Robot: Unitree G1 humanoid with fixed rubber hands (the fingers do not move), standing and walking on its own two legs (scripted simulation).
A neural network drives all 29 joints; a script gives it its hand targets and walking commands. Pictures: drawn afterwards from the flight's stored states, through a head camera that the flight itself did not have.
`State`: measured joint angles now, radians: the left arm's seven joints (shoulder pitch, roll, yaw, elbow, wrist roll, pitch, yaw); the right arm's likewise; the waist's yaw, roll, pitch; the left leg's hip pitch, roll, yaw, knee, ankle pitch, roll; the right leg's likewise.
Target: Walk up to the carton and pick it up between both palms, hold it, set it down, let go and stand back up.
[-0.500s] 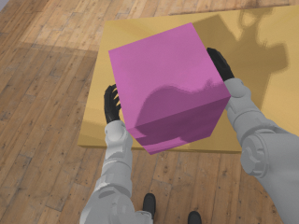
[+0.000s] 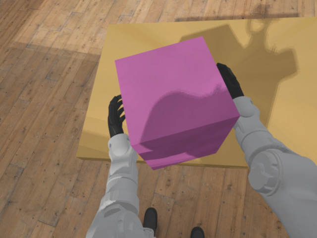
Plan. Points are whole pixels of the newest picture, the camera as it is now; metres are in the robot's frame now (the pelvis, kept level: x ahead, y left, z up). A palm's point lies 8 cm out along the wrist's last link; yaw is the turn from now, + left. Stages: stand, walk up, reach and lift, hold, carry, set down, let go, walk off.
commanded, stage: reach and lift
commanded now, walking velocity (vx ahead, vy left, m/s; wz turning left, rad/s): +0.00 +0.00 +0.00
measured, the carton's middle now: (173, 114) +0.43 +0.07 -0.05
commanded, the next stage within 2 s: none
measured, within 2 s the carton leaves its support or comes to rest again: leaves its support in 1.68 s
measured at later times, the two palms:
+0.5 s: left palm (119, 130) +0.36 +0.20 -0.02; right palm (232, 93) +0.48 -0.08 +0.00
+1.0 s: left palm (119, 131) +0.36 +0.20 -0.02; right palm (232, 93) +0.48 -0.08 +0.00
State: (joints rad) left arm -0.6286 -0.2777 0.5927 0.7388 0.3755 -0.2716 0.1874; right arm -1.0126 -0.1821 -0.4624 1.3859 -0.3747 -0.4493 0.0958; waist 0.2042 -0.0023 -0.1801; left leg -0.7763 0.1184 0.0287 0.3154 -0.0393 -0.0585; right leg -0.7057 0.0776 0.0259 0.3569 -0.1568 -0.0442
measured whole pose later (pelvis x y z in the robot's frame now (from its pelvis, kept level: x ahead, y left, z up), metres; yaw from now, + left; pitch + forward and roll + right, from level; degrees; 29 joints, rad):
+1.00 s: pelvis +0.00 +0.00 -0.01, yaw +1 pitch +32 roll -1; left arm -0.65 -0.23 0.55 0.90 0.23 -0.43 0.21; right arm -1.07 -0.23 -0.33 1.54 -0.31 -0.54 0.03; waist 0.20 0.00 -0.25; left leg -0.88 0.12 0.04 0.39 -0.06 -0.06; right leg -0.80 0.08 0.01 0.42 -0.18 -0.04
